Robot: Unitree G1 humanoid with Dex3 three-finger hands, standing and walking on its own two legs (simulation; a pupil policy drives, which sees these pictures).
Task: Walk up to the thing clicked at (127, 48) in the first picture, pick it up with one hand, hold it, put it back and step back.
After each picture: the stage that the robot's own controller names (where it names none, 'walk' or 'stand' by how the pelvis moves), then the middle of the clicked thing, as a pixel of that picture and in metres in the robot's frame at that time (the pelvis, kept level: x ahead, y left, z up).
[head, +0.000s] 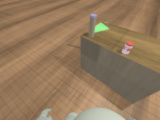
stand; (127, 47) +0.71 -0.34 -0.01
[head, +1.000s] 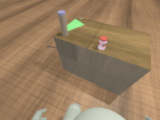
rise first; (102, 43) +0.68 -0.06 +0.02
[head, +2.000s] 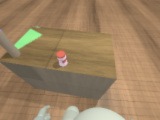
stand; (62, 58) +0.44 +0.24 +0.01
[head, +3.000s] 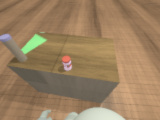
stand; (67, 63) +0.44 +0.21 -0.02
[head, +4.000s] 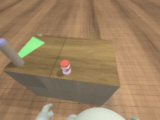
stand; (65, 67) +0.40 +0.21 -0.02
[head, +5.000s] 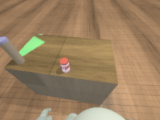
stand; (65, 65) +0.43 +0.22 -0.02
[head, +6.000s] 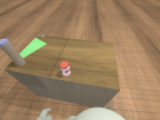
stand; (65, 68) +0.40 +0.21 -0.02
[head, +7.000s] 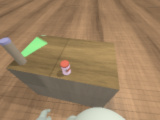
stand; (65, 67) +0.41 +0.21 -0.02
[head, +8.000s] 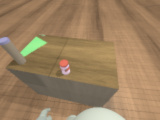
rise first; (64, 67) +0.41 +0.22 -0.02
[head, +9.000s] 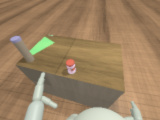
rise first; (71, 66) +0.41 +0.20 -0.01
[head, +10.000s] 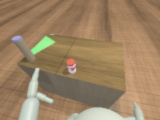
go down; (71, 66) +0.42 +0.19 -0.01
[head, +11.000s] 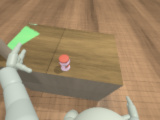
go down; (64, 63) +0.41 +0.18 +0.02
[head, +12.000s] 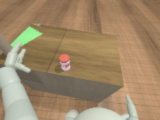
approach; (65, 62) +0.41 +0.18 +0.02
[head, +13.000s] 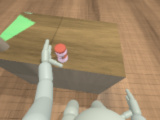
close in; (61, 53) +0.44 +0.18 +0.07
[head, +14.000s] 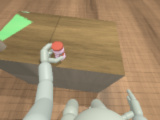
lift; (59, 51) +0.45 +0.19 +0.07
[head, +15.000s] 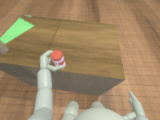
lift; (58, 60) +0.39 +0.20 +0.07
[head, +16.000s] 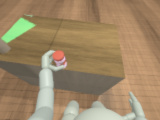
lift; (60, 60) +0.39 +0.19 +0.07
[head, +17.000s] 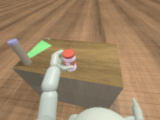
lift; (69, 60) +0.32 +0.14 +0.19
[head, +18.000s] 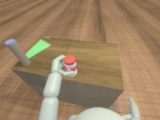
hold; (70, 66) +0.31 +0.13 +0.15
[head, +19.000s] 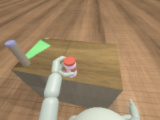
crouch; (70, 67) +0.31 +0.13 +0.14
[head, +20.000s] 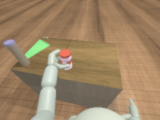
crouch; (66, 59) +0.36 +0.17 +0.16
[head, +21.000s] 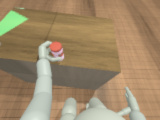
lower; (57, 52) +0.44 +0.19 +0.07
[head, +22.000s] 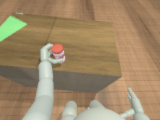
lower; (58, 53) +0.44 +0.18 +0.06
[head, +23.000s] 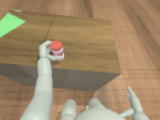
lower; (57, 51) +0.46 +0.18 +0.07
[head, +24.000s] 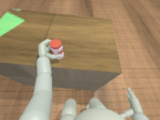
lower; (57, 49) +0.46 +0.18 +0.07
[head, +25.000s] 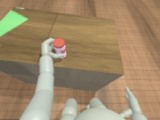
loosen; (60, 48) +0.47 +0.18 +0.07
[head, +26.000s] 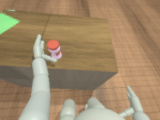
withdraw; (54, 50) +0.46 +0.19 +0.07
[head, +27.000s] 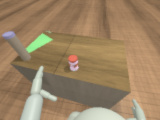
sink last; (73, 63) +0.42 +0.16 +0.03
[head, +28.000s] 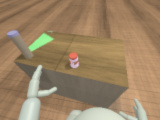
stand; (73, 60) +0.45 +0.17 +0.03
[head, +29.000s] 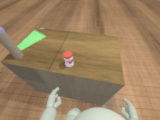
stand; (68, 59) +0.45 +0.18 +0.04
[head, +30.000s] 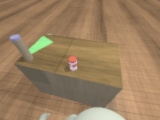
stand; (73, 63) +0.46 +0.17 -0.02
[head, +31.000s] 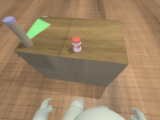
walk; (76, 44) +0.57 +0.14 +0.01
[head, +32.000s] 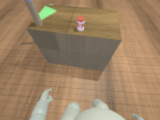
walk; (80, 24) +0.84 +0.12 +0.01
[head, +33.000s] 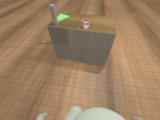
stand; (86, 23) +1.15 +0.15 +0.00
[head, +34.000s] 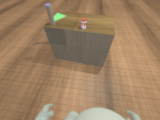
stand; (83, 23) +1.11 +0.13 -0.01
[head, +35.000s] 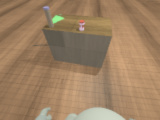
stand; (81, 25) +1.11 +0.15 -0.02
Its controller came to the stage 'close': yes
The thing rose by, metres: 0.18
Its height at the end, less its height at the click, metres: +0.00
